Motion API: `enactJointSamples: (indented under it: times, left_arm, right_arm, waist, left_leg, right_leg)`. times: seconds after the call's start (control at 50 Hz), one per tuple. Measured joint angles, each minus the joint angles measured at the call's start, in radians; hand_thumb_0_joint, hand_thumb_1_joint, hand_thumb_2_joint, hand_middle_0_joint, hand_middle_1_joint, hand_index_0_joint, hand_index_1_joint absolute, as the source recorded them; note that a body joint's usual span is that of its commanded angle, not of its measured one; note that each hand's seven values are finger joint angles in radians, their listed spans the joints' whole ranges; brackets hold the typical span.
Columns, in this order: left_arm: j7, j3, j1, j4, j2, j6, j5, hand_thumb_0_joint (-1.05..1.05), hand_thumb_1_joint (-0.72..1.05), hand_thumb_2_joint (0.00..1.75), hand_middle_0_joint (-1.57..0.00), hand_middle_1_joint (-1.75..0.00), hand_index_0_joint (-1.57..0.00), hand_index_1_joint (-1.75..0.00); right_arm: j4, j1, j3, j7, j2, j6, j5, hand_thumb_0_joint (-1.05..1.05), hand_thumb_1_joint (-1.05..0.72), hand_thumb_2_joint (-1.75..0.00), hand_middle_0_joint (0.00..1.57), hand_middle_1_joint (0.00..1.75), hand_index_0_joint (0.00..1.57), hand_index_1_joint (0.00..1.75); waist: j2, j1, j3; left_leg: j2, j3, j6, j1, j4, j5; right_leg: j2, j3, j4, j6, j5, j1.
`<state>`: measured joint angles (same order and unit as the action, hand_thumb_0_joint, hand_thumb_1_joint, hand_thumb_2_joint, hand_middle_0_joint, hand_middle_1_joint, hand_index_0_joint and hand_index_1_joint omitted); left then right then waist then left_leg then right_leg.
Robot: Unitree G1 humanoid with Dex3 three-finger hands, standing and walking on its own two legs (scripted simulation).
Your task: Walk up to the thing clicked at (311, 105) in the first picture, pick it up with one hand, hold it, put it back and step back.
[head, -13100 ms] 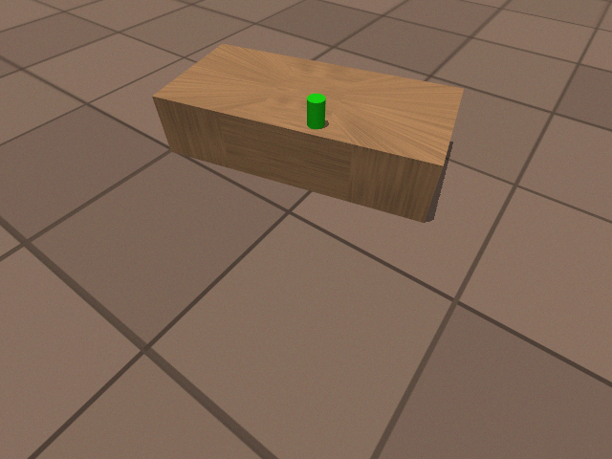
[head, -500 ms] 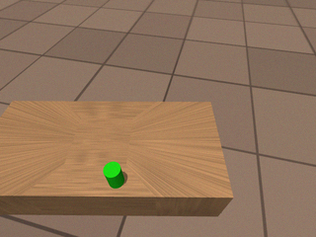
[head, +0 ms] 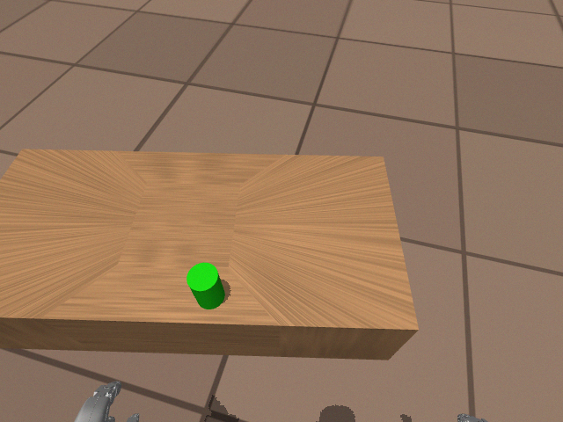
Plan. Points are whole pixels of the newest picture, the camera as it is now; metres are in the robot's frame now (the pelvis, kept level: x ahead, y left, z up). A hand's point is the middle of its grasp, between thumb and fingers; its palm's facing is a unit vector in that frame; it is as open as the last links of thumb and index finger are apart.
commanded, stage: go down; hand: left
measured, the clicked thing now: (206, 286) +0.47 +0.22 -0.38
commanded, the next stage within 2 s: none
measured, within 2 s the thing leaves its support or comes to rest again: neither
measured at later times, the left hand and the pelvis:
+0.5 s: hand (122, 405) +0.17 +0.27 -0.14, palm faces +0.03 -0.94 -0.33, open 16.7 cm; pelvis +0.02 +0.01 -0.02, yaw +1 degrees
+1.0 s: hand (115, 403) +0.17 +0.28 -0.14, palm faces +0.06 -0.93 -0.35, open 17.0 cm; pelvis +0.02 +0.01 -0.05, yaw +1 degrees
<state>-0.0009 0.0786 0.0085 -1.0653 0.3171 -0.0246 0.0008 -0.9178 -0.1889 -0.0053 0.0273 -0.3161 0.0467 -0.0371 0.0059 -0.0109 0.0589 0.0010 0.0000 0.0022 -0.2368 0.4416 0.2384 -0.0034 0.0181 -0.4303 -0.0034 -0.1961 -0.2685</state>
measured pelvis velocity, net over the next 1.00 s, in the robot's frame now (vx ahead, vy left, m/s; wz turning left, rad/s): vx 0.02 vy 0.01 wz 0.02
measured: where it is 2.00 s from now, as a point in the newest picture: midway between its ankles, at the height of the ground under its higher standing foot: outside the picture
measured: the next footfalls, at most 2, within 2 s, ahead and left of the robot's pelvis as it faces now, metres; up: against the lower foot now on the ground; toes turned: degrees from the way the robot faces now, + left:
none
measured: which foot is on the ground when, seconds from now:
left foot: down 0.00-1.00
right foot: down 0.00-1.00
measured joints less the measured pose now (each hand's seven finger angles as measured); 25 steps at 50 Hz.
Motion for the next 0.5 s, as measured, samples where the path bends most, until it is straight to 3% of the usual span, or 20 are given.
enactJointSamples:
  times: [0.12,0.3,0.5]
  left_arm:
    - [0.034,0.075,-0.034,0.104,0.020,0.056,0.067,0.00,0.44,0.45,-0.06,-0.11,-0.06,-0.10]
    - [0.037,0.055,0.071,0.304,0.012,0.268,0.048,0.00,-0.05,0.18,-0.05,-0.06,-0.05,-0.06]
    - [0.060,0.060,0.174,0.523,0.012,0.337,0.053,0.00,-0.37,0.11,-0.07,-0.07,-0.05,-0.07]
  right_arm:
    - [0.107,-0.030,0.015,0.005,0.063,0.008,0.009,0.01,-1.01,-0.92,0.20,0.30,0.20,0.30]
    - [0.219,-0.051,0.005,0.018,0.060,0.030,0.001,0.01,-0.96,-0.91,0.21,0.30,0.20,0.30]
    - [0.262,-0.030,0.000,0.049,0.059,0.080,0.014,0.01,-0.89,-0.89,0.21,0.30,0.20,0.30]
  waist:
    - [-0.009,-0.015,-0.041]
    - [0.023,-0.016,-0.084]
    - [0.005,-0.005,-0.113]
  left_leg:
    - [0.005,0.006,0.000,-0.108,0.094,0.039]
    - [-0.001,0.007,0.011,-0.144,0.159,0.087]
    - [-0.005,-0.012,0.015,-0.223,0.275,0.159]
  right_leg:
    - [0.004,-0.006,-0.086,-0.001,-0.031,-0.107]
    - [-0.002,-0.007,-0.136,0.011,-0.071,-0.136]
    - [-0.007,0.011,-0.239,0.016,-0.142,-0.202]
